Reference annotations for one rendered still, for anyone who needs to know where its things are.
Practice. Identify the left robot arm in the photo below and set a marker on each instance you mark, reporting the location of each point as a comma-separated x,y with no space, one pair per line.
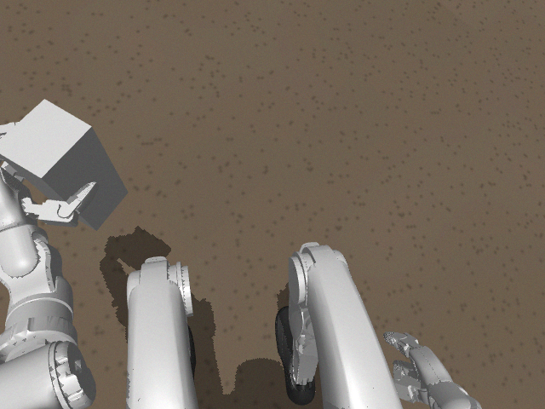
41,366

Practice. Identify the left robot hand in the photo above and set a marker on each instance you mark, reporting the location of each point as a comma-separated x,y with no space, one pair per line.
17,206

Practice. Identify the right robot arm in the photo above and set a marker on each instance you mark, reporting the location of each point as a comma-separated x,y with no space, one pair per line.
449,395

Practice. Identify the right robot hand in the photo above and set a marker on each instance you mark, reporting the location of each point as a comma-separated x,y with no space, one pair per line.
413,380

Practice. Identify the right robot foot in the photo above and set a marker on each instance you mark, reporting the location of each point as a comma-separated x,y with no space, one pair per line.
300,395

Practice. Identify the carton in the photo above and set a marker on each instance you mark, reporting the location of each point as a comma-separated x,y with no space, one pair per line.
58,154

